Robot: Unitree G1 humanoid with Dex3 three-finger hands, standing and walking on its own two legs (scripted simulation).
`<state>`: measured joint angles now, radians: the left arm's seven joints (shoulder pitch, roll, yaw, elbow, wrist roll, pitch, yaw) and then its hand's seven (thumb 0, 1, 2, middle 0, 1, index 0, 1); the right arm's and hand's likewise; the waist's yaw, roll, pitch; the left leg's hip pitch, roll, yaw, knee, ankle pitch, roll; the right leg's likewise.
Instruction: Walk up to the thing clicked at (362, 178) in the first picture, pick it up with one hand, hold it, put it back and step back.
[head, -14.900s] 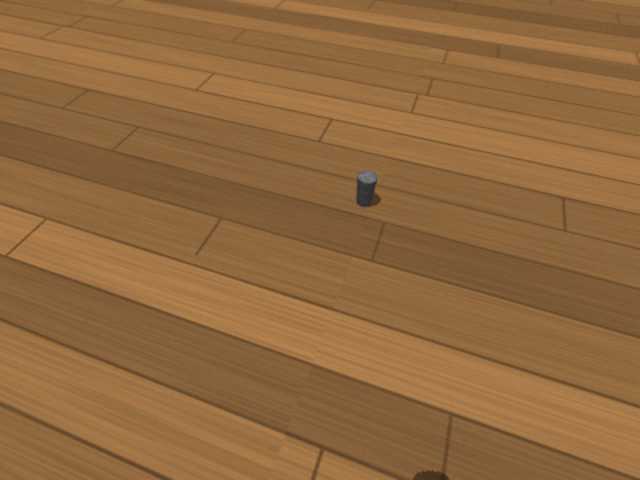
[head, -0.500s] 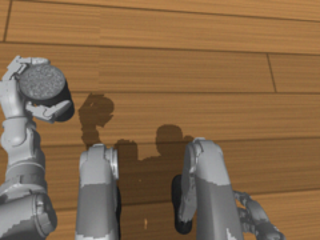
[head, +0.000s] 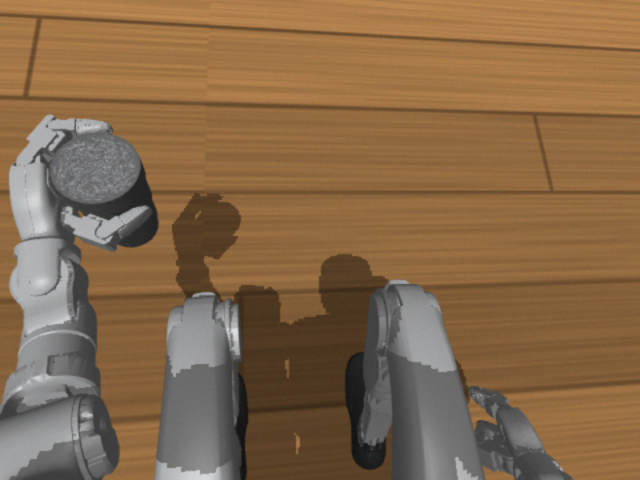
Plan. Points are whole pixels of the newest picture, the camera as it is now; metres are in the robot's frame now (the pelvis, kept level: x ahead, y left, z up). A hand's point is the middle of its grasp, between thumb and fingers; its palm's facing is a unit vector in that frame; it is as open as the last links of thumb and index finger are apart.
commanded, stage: lift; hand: left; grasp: from the side
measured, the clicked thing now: (117, 200) +0.44 +0.23 -0.06
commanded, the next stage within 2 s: hold in 1.92 s
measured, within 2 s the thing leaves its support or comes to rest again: neither
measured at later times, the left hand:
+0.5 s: hand (48, 147) +0.41 +0.22 +0.11, palm faces +0.17 -0.98 -0.05, open 11.3 cm
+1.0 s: hand out of the picture +0.41 +0.21 +0.27, palm faces +0.18 -0.98 -0.03, open 11.3 cm
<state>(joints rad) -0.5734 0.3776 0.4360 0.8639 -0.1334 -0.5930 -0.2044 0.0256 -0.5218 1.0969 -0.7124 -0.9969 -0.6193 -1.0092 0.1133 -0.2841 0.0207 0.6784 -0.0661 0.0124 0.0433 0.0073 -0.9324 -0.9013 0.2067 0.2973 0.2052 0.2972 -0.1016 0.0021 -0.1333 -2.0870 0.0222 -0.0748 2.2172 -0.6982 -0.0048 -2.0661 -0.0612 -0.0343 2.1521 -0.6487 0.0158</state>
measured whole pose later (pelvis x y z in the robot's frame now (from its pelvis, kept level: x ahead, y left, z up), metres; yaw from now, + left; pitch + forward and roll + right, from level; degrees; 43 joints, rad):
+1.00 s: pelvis +0.06 +0.00 +0.25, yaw +2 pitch +21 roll -3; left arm -0.19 0.23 0.18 0.41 -0.17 -0.35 -0.03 0.02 -0.51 1.09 -0.71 -1.00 -0.62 -1.01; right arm 0.19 -0.23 0.00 0.63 0.01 -0.05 -0.03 0.01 -0.90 -0.89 0.21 0.30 0.21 0.30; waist -0.03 0.02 -0.15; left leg -1.14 0.05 -0.03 1.36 -0.59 -0.01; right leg -1.12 -0.04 -0.06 1.30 -0.54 0.02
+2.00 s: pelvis +0.09 +0.00 +0.33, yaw +2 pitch +9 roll -1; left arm -0.14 0.18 0.15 0.46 -0.16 -0.37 -0.02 0.02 -0.51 1.09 -0.70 -1.01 -0.61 -1.02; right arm 0.23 -0.22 0.00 0.66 -0.01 -0.01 -0.04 0.01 -0.91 -0.90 0.21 0.30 0.20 0.30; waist -0.02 0.01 -0.05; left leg -0.63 0.05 -0.01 0.93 -0.46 -0.02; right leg -0.62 -0.03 -0.05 0.89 -0.42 0.01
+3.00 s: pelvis +0.08 +0.00 +0.35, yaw +2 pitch +5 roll -1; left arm -0.14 0.17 0.14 0.48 -0.15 -0.37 -0.02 0.02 -0.50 1.08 -0.70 -1.00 -0.61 -1.01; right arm 0.23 -0.22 -0.01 0.68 -0.01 -0.01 -0.03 0.01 -0.91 -0.90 0.20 0.30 0.20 0.30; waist -0.02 0.01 -0.01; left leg -0.50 0.04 0.00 0.82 -0.40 -0.01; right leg -0.50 -0.03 -0.05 0.78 -0.36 0.02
